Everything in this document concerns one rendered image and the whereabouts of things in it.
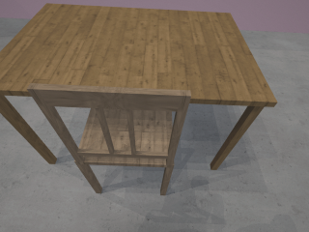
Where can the chair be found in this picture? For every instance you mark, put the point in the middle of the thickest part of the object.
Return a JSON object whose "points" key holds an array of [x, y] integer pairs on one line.
{"points": [[125, 127]]}

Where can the table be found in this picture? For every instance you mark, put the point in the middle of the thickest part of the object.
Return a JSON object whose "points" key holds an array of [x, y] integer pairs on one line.
{"points": [[201, 52]]}

